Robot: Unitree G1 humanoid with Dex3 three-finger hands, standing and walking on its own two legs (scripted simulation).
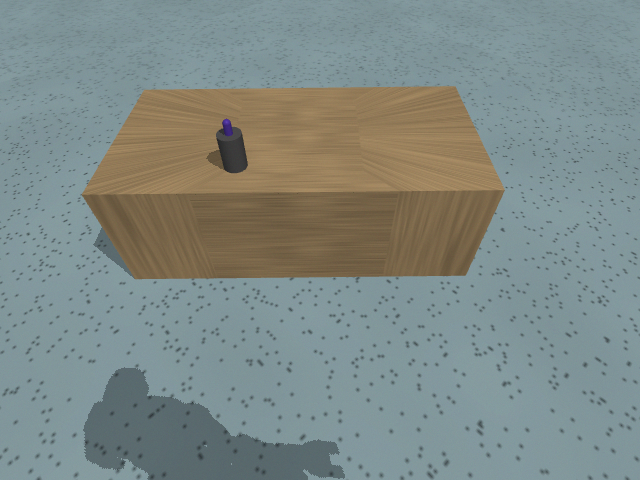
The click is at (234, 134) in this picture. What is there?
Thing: necked bottle
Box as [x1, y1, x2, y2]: [216, 119, 247, 172]
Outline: 224,119 222,122 223,127 216,133 223,165 225,170 229,172 239,172 243,170 247,165 241,131 236,127 232,127 228,119
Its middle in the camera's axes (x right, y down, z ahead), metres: -0.29 -0.29 +1.22
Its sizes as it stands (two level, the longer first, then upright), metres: 0.079 0.079 0.173
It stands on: a support 0.45 m high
